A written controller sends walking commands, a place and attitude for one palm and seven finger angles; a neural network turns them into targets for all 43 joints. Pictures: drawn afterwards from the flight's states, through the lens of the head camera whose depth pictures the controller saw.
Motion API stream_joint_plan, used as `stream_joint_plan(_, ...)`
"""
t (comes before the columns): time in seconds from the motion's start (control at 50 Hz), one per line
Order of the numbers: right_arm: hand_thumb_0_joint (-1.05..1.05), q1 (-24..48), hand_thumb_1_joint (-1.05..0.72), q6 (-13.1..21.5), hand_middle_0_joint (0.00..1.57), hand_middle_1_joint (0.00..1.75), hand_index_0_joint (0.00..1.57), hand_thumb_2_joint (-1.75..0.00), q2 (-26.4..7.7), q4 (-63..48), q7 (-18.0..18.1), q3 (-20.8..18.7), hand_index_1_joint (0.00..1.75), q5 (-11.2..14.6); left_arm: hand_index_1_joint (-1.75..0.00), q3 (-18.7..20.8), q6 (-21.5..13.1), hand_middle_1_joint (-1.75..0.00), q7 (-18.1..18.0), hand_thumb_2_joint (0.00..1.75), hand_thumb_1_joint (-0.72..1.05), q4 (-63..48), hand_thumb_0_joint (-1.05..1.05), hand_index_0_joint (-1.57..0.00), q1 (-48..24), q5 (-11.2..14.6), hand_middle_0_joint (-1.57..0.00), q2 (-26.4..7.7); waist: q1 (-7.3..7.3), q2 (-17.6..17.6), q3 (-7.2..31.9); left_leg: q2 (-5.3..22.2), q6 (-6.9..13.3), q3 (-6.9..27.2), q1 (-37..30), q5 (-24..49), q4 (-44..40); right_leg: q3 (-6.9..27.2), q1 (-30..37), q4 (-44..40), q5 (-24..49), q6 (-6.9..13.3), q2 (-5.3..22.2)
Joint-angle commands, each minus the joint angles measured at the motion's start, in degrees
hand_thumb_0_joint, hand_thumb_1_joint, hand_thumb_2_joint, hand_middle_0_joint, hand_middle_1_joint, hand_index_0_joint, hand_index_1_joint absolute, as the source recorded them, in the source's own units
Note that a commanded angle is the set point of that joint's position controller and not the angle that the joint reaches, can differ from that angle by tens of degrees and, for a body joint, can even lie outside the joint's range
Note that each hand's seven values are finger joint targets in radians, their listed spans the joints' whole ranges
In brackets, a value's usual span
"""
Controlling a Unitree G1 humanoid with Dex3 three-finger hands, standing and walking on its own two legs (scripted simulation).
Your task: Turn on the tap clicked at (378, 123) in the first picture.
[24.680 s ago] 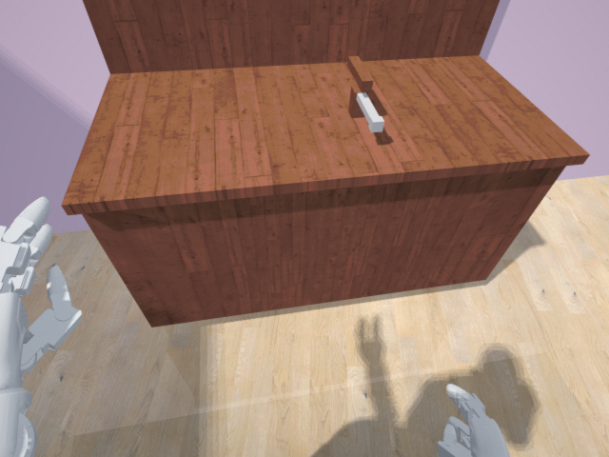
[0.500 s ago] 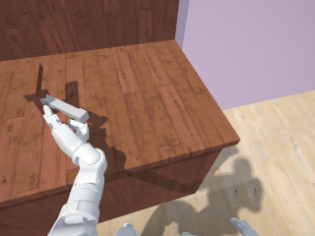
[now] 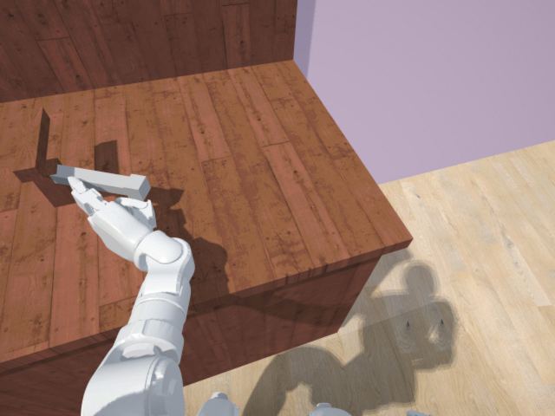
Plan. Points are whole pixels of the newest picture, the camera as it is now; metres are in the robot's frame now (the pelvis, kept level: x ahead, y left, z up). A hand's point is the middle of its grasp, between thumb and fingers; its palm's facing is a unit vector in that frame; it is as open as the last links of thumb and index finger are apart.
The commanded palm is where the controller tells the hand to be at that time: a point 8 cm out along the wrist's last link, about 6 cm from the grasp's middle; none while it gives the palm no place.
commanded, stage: push the lever round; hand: left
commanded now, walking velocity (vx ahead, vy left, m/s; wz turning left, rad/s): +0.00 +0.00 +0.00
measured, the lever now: (137, 187) +0.45 +0.22 +0.06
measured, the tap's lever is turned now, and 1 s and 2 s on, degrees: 61 86 86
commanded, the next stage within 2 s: lift the hand up off the lever in 0.36 s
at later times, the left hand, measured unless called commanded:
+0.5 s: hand (160, 189) +0.46 +0.19 +0.05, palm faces +0.84 -0.53 -0.12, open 8.3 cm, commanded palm +0.41 +0.21 +0.06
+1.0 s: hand (148, 184) +0.45 +0.20 +0.06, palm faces +0.83 -0.54 -0.11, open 8.0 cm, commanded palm +0.40 +0.21 +0.08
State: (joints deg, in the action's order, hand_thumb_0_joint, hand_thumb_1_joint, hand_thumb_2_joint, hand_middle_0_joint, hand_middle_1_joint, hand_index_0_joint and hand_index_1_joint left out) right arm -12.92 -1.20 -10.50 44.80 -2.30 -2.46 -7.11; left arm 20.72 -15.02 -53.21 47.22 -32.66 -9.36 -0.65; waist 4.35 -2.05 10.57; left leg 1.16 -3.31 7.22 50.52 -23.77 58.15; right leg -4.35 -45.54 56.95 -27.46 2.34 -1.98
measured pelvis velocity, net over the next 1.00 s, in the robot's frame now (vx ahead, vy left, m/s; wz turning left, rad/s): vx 0.01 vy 0.00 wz -0.02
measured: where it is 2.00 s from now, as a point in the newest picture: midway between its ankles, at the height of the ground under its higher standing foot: outside the picture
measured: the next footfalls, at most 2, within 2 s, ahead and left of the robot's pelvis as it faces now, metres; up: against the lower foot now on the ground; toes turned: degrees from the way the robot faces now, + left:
none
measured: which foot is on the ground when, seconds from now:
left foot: down 0.00-1.00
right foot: down 0.00-1.00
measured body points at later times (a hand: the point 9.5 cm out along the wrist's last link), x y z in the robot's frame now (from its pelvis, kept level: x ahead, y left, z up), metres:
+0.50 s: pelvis +0.00 +0.00 +0.00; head +0.07 +0.01 +0.44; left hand +0.41 +0.21 +0.06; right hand +0.06 -0.25 -0.13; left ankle +0.04 +0.15 -0.67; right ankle +0.00 -0.10 -0.67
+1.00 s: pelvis +0.01 +0.00 +0.01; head +0.07 +0.01 +0.45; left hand +0.40 +0.23 +0.07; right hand +0.06 -0.26 -0.12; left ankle +0.04 +0.15 -0.67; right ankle +0.00 -0.10 -0.67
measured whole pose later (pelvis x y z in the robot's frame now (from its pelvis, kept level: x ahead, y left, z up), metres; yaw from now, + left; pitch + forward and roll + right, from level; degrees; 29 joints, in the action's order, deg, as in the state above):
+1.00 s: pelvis +0.01 +0.00 +0.01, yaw -1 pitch +16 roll -2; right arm -15.4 -1.0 -10.8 44.3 -2.5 -2.6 -7.1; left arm 27.1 -15.4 -53.8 53.1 -38.1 -11.7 -5.2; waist 7.4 -1.4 10.7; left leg 2.1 -3.2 6.4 48.8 -23.2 55.2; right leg -3.6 -44.3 54.1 -26.4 2.6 -2.7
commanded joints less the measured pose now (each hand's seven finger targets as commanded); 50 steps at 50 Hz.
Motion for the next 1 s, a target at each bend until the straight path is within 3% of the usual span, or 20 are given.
stream_joint_plan(0.0, 0.00, 0.19, -0.90, 1.71, 0.20, 0.30, 0.20, -0.90, -7.83, -5.08, 0.96, -2.68, 0.30, -0.27, -0.15, 0.10, -3.45, -0.15, -0.06, 0.90, 0.90, -9.67, 0.00, -0.15, -25.59, -3.15, -0.15, -10.84, 1.16, 1.33, 17.93, -1.41, 4.26, -4.86, -11.86, 9.52, -5.20, 1.53, 7.62, -11.21, 13.70, -0.68, 1.39)
stream_joint_plan(0.02, 0.00, 0.19, -0.90, 1.70, 0.20, 0.30, 0.20, -0.90, -7.42, -5.64, 0.77, -2.37, 0.30, -0.27, -0.15, -2.24, -3.56, -0.15, 0.13, 0.90, 0.90, -9.91, 0.00, -0.15, -26.85, -3.02, -0.15, -8.49, 1.89, 0.82, 17.97, -1.55, 4.36, -5.12, -12.24, 9.88, -5.29, 1.43, 7.63, -11.08, 14.30, -0.78, 1.49)
stream_joint_plan(0.08, 0.00, -0.19, -0.90, 1.62, 0.20, 0.30, 0.20, -0.90, -7.42, -5.47, 0.85, -2.36, 0.30, -0.37, -0.15, -0.92, -3.86, -0.15, -0.13, 0.90, 0.90, -8.45, 0.00, -0.15, -28.74, -3.36, -0.15, -10.34, 2.07, 0.97, 18.58, -1.67, 4.52, -5.60, -11.38, 9.49, -4.91, 1.96, 8.20, -11.47, 14.67, -1.02, 1.69)
stream_joint_plan(0.1, 0.00, -0.56, -0.90, 1.45, 0.20, 0.30, 0.20, -0.90, -7.79, -4.87, 0.95, -2.65, 0.30, -0.36, -0.15, 2.01, -3.76, -0.15, -0.32, 0.90, 0.90, -7.38, 0.00, -0.15, -27.29, -3.61, -0.15, -13.12, 1.24, -0.07, 18.73, -1.54, 4.33, -5.22, -11.20, 9.47, -4.94, 2.00, 7.79, -11.11, 14.28, -0.79, 1.55)
stream_joint_plan(0.16, 0.00, -0.89, -0.90, 1.41, 0.20, 0.30, 0.20, -0.90, -7.55, -5.22, 0.71, -2.36, 0.30, -0.44, -0.15, -0.19, -3.83, -0.15, -0.38, 0.90, 0.90, -5.02, 0.00, -0.15, -29.65, -3.96, -0.15, -10.98, 2.60, 1.68, 17.48, -1.57, 4.51, -5.37, -10.27, 8.39, -5.19, 1.70, 7.23, -11.34, 13.27, -1.06, 1.60)
stream_joint_plan(0.2, 0.00, -1.18, -0.90, 1.38, 0.20, 0.30, 0.20, -0.90, -7.91, -4.48, 0.83, -2.53, 0.30, -0.52, -0.15, 2.08, -4.14, -0.15, -0.81, 0.90, 0.90, -4.55, 0.00, -0.15, -31.53, -4.43, -0.15, -13.47, 2.36, -0.30, 17.59, -1.52, 4.55, -5.32, -10.35, 8.16, -4.88, 2.12, 6.21, -11.33, 13.01, -0.96, 1.57)
stream_joint_plan(0.32, 0.00, -2.43, -0.90, 1.31, 0.20, 0.30, 0.20, -0.90, -8.00, -4.43, 0.61, -2.30, 0.30, -0.63, -0.15, 2.50, -4.39, -0.15, -1.27, 0.90, 0.90, 0.38, 0.00, -0.15, -35.07, -4.75, -0.15, -14.12, 3.70, 0.96, 17.37, -1.61, 4.84, -5.39, -8.57, 6.53, -4.86, 2.13, 5.34, -11.34, 11.29, -1.33, 1.56)
stream_joint_plan(0.38, 0.00, -3.37, -0.90, 1.23, 0.20, 0.30, 0.20, -0.90, -8.07, -4.69, 0.58, -2.36, 0.30, -0.77, -0.15, 4.02, -4.82, -0.15, -1.47, 0.90, 0.90, 1.05, 0.00, -0.15, -35.26, -4.78, -0.15, -15.89, 3.40, 2.01, 19.97, -1.72, 4.97, -5.89, -8.18, 8.19, -4.25, 2.57, 7.62, -11.28, 14.51, -1.61, 1.66)
stream_joint_plan(0.4, 0.00, -3.85, -0.90, 1.08, 0.20, 0.30, 0.20, -0.90, -8.56, -4.11, 0.66, -2.65, 0.30, -0.81, -0.15, 7.03, -4.77, -0.15, -1.76, 0.90, 0.90, 1.92, 0.00, -0.15, -34.02, -5.09, -0.15, -18.91, 2.60, 1.08, 20.86, -1.62, 4.87, -5.61, -8.16, 9.04, -4.17, 2.70, 7.78, -10.67, 15.35, -1.41, 1.58)
stream_joint_plan(0.44, 0.00, -3.95, -0.90, 1.11, 0.20, 0.30, 0.20, -0.90, -8.03, -4.60, 0.62, -2.45, 0.30, -0.70, -0.15, 4.15, -5.28, -0.15, -1.82, 0.90, 0.90, 0.91, 0.00, -0.15, -36.97, -5.68, -0.15, -16.66, 4.04, 1.22, 20.52, -1.65, 5.04, -6.06, -8.53, 9.17, -4.25, 2.73, 7.70, -11.00, 15.82, -1.69, 1.66)
stream_joint_plan(0.5, 0.00, -4.11, -0.90, 0.93, 0.20, 0.30, 0.20, -0.90, -8.54, -4.56, 1.06, -2.62, 0.30, -0.57, -0.15, 7.20, -5.29, -0.15, -1.85, 0.90, 0.90, 0.53, 0.00, -0.15, -35.77, -5.44, -0.15, -20.21, 3.18, 1.19, 20.75, -1.60, 5.05, -6.06, -8.00, 8.79, -4.65, 3.37, 9.29, -11.48, 16.08, -1.75, 1.65)
stream_joint_plan(0.56, 0.00, -4.15, -0.90, 1.22, 0.20, 0.30, 0.20, -0.90, -8.11, -5.34, 0.98, -2.42, 0.30, -0.51, -0.15, 5.14, -5.41, -0.15, -1.86, 0.90, 0.90, -0.68, 0.00, -0.15, -36.05, -5.23, -0.15, -17.99, 3.76, 2.01, 20.65, -1.62, 5.18, -6.34, -8.96, 9.06, -5.48, 3.15, 10.36, -12.19, 16.43, -1.93, 1.44)
stream_joint_plan(0.6, 0.00, -4.34, -0.90, 1.21, 0.20, 0.30, 0.20, -0.90, -8.50, -4.83, 1.22, -2.48, 0.30, -0.42, -0.15, 7.74, -5.07, -0.15, -1.85, 0.90, 0.90, 0.48, 0.00, -0.15, -34.75, -5.33, -0.15, -20.97, 3.11, 2.08, 19.55, -1.56, 5.15, -6.19, -7.93, 8.06, -5.72, 3.35, 10.59, -12.47, 15.49, -1.91, 1.54)
stream_joint_plan(0.62, 0.00, -4.40, -0.90, 1.24, 0.20, 0.30, 0.20, -0.90, -8.27, -5.24, 1.18, -2.30, 0.30, -0.29, -0.15, 6.47, -5.29, -0.15, -1.70, 0.90, 0.90, -0.57, 0.00, -0.15, -36.18, -5.22, -0.15, -19.94, 3.65, 2.23, 19.34, -1.59, 5.21, -6.12, -8.14, 7.86, -6.11, 3.39, 10.73, -12.64, 15.15, -2.04, 1.62)
stream_joint_plan(0.7, 0.00, -4.49, -0.90, 1.36, 0.20, 0.30, 0.20, -0.90, -8.31, -5.08, 1.17, -2.58, 0.30, -0.41, -0.15, 7.60, -5.57, -0.15, -2.01, 0.90, 0.90, -2.32, 0.00, -0.15, -35.02, -5.76, -0.15, -21.20, 2.83, -0.24, 20.50, -1.49, 5.10, -6.18, -9.99, 8.97, -6.41, 3.30, 11.10, -12.61, 15.83, -1.69, 1.33)
stream_joint_plan(0.72, 0.00, -4.51, -0.90, 1.36, 0.20, 0.30, 0.20, -0.90, -8.06, -5.26, 1.01, -2.41, 0.30, -0.36, -0.15, 5.92, -5.63, -0.15, -1.92, 0.90, 0.90, -3.05, 0.00, -0.15, -35.68, -5.81, -0.15, -19.49, 3.44, -0.48, 20.32, -1.46, 5.09, -6.26, -10.77, 9.59, -6.56, 3.04, 10.96, -12.60, 16.36, -1.71, 1.35)
stream_joint_plan(0.8, 0.00, -4.24, -0.90, 1.45, 0.20, 0.30, 0.20, -0.90, -8.17, -5.40, 0.83, -2.64, 0.30, -0.41, -0.15, 6.65, -5.17, -0.15, -1.79, 0.90, 0.90, -5.04, 0.00, -0.15, -32.87, -5.79, -0.15, -19.88, 2.39, -0.51, 20.52, -1.52, 4.95, -6.42, -11.21, 10.69, -6.76, 3.00, 12.46, -12.68, 18.17, -1.55, 1.26)
stream_joint_plan(0.86, 0.00, -4.01, -0.90, 1.55, 0.20, 0.30, 0.20, -0.90, -7.90, -5.98, 0.52, -2.61, 0.30, -0.31, -0.15, 4.85, -4.82, -0.15, -1.41, 0.90, 0.90, -7.17, 0.00, -0.15, -32.02, -5.51, -0.15, -18.12, 2.41, -0.05, 20.49, -1.46, 4.83, -6.50, -12.18, 11.20, -7.16, 2.74, 13.03, -12.92, 18.44, -1.52, 1.25)
stream_joint_plan(0.9, 0.00, -3.60, -0.90, 1.60, 0.20, 0.30, 0.20, -0.90, -7.95, -5.56, 0.51, -2.70, 0.30, -0.37, -0.15, 4.75, -4.44, -0.15, -1.42, 0.90, 0.90, -8.43, 0.00, -0.15, -32.16, -5.58, -0.15, -17.82, 2.39, -2.09, 20.13, -1.39, 4.73, -6.41, -13.44, 11.60, -7.20, 2.48, 11.92, -12.67, 18.16, -1.29, 1.12)
stream_joint_plan(0.98, 0.00, -3.49, -0.90, 1.58, 0.20, 0.30, 0.20, -0.90, -7.99, -5.90, 0.34, -2.58, 0.30, 0.20, -0.15, 1.10, -2.56, -0.15, 0.16, 0.90, 0.90, -6.72, 0.00, -0.15, -30.17, -3.28, -0.15, -13.38, 3.06, 0.27, 17.77, -1.47, 4.54, -6.37, -13.66, 10.59, -8.30, 2.13, 12.30, -14.05, 16.96, -1.39, 1.06)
